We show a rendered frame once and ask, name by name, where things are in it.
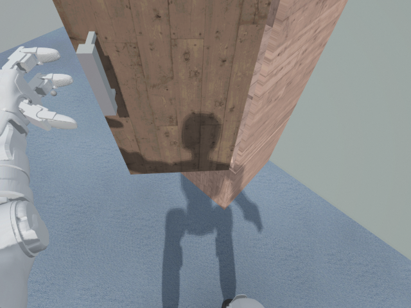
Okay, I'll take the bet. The right robot shin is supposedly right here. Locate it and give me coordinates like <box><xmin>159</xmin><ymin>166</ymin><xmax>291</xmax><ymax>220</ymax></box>
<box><xmin>231</xmin><ymin>295</ymin><xmax>247</xmax><ymax>303</ymax></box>

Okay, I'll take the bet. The left robot upper arm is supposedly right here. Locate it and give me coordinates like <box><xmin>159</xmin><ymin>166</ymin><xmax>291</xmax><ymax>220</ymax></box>
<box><xmin>0</xmin><ymin>200</ymin><xmax>49</xmax><ymax>308</ymax></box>

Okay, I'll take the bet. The left robot hand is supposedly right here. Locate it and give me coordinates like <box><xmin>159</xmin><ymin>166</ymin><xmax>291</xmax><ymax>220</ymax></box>
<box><xmin>0</xmin><ymin>46</ymin><xmax>78</xmax><ymax>131</ymax></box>

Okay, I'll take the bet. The left robot forearm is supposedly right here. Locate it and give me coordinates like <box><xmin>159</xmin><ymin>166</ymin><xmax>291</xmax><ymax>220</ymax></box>
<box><xmin>0</xmin><ymin>110</ymin><xmax>34</xmax><ymax>205</ymax></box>

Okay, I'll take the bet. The handle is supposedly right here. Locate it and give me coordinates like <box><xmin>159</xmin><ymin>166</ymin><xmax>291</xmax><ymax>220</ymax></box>
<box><xmin>76</xmin><ymin>31</ymin><xmax>118</xmax><ymax>116</ymax></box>

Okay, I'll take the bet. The cupboard door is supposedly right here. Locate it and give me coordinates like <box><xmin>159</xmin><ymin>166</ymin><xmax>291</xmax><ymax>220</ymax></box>
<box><xmin>53</xmin><ymin>0</ymin><xmax>272</xmax><ymax>175</ymax></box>

